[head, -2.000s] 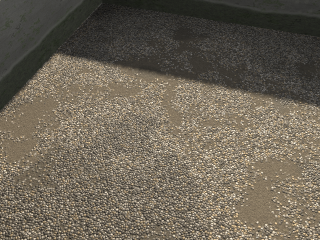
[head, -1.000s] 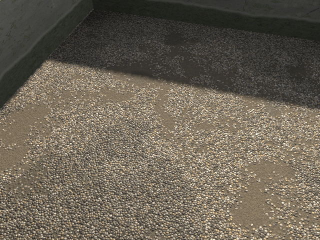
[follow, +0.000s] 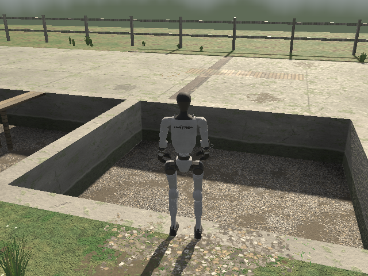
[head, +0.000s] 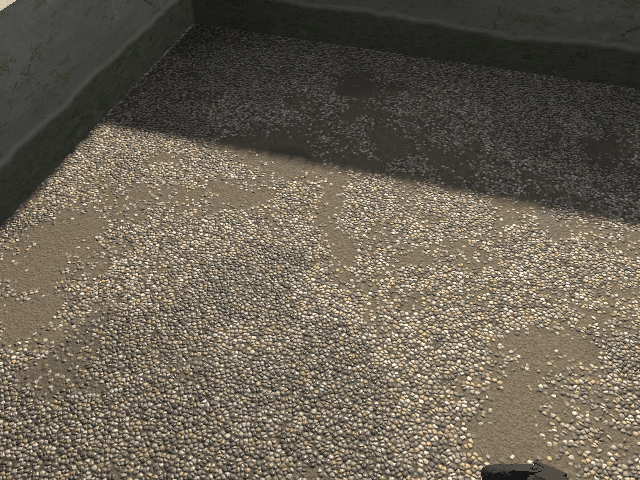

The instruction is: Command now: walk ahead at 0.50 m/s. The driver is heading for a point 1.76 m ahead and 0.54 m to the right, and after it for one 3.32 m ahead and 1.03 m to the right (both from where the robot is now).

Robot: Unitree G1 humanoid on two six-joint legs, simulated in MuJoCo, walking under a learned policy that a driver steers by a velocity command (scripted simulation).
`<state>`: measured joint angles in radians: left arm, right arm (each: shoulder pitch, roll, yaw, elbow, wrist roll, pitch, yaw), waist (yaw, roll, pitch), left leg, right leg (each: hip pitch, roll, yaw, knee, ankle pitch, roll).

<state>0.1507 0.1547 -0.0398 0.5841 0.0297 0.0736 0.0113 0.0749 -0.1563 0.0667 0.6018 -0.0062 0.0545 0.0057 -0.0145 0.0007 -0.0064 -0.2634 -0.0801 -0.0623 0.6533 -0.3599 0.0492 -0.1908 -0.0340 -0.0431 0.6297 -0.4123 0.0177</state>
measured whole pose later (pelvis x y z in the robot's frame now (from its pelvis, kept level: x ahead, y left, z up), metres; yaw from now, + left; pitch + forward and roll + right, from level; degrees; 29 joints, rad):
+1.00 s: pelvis +0.00 +0.00 +0.00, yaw +0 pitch -1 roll +0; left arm 0.15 0.15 -0.04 0.58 0.03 0.07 0.01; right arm 0.10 -0.15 0.07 0.59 -0.01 0.06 0.00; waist -0.01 0.00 -0.01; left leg -0.28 -0.06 -0.05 0.68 -0.37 0.04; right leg -0.20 -0.02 -0.04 0.65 -0.42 0.01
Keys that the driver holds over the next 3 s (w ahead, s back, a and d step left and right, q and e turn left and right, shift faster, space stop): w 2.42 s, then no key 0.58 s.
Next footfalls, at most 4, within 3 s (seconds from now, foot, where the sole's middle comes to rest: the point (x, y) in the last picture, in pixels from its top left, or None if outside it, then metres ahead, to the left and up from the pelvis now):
none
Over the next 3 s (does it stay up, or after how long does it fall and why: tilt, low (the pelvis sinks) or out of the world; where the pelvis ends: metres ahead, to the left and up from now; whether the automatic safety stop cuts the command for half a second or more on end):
stays up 0.00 -0.01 0.02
